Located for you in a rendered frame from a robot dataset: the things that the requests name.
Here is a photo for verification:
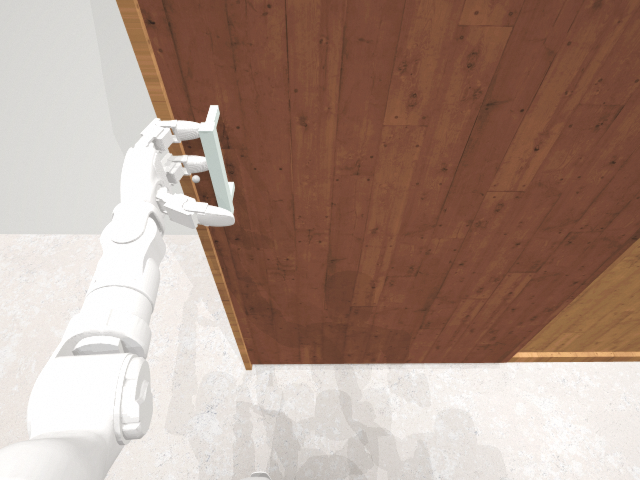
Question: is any left robot forearm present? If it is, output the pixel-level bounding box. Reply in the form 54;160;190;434
27;200;166;439

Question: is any handle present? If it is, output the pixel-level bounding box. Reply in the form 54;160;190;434
198;105;235;214

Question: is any robot left hand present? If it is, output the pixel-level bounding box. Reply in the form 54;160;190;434
120;118;235;229

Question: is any left robot upper arm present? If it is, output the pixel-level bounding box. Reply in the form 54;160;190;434
0;353;153;480

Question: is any wardrobe door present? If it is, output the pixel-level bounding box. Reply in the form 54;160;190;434
137;0;640;364
519;238;640;352

